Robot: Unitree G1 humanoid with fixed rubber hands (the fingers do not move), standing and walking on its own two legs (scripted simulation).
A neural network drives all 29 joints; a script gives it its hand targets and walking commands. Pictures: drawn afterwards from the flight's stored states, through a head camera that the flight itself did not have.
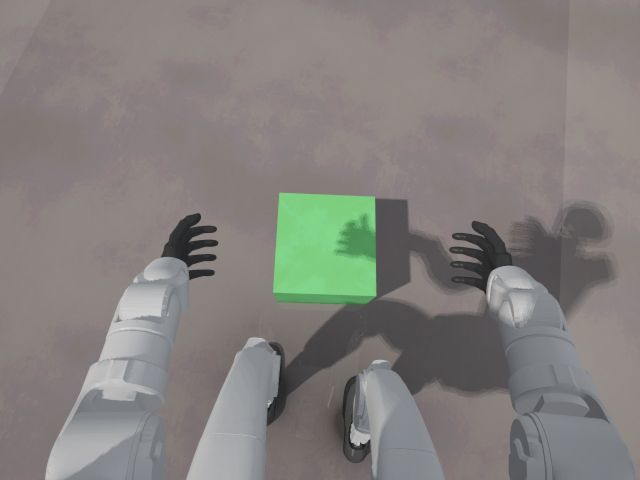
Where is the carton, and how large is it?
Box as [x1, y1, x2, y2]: [273, 193, 375, 304]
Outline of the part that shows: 279,193 273,293 277,300 289,302 365,304 374,297 374,197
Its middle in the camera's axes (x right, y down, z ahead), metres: +0.02 +0.03 +1.04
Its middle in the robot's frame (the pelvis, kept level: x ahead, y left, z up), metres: +0.50 +0.00 -0.60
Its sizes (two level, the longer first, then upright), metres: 0.258 0.248 0.180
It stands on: the floor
